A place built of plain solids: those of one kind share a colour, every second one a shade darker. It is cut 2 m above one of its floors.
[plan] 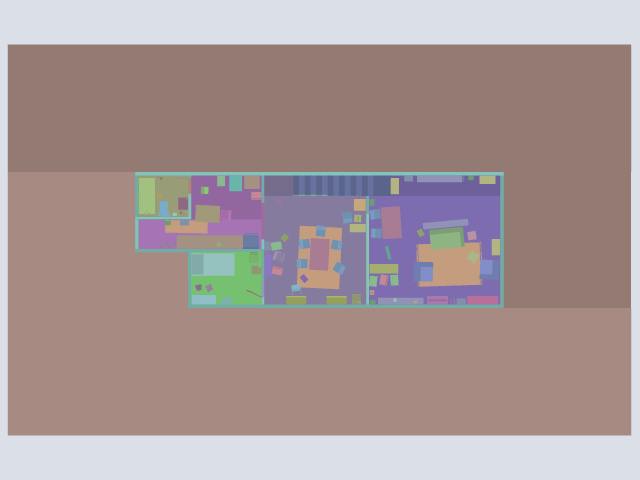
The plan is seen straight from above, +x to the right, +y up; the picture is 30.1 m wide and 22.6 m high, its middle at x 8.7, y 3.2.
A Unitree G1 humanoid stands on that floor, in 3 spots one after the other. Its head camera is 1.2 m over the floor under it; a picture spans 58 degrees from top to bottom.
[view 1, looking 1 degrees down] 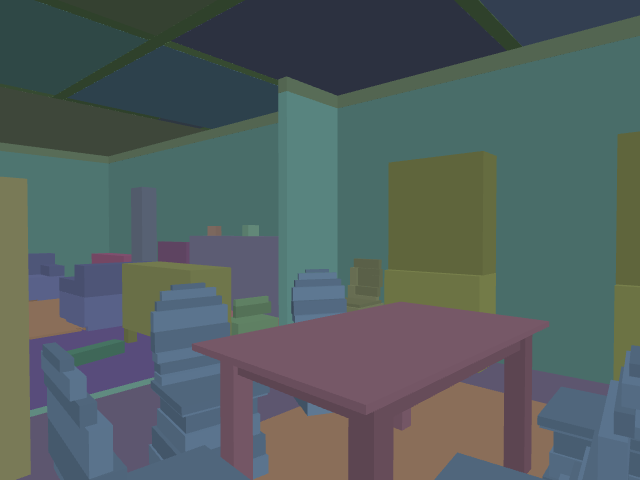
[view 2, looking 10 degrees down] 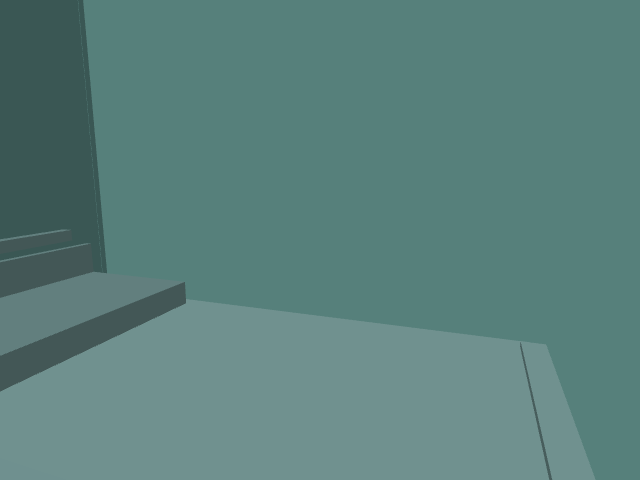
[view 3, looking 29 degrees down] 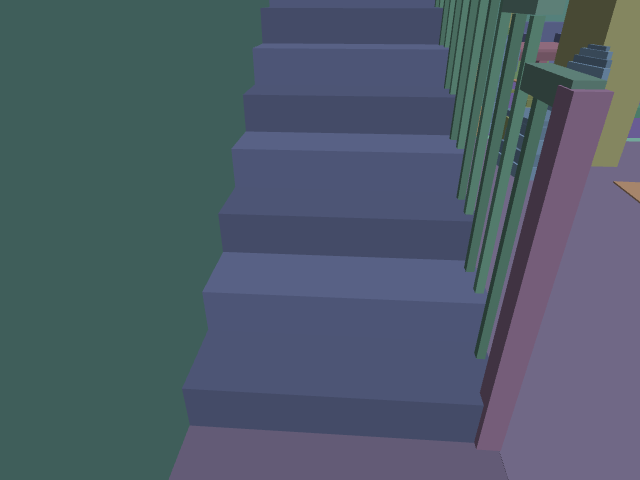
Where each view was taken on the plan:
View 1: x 7.62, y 4.22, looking -49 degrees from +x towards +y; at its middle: wall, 4.96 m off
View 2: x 4.42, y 0.97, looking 110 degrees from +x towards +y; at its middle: wall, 1.81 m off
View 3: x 6.54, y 5.75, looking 4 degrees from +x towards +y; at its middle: stair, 1.65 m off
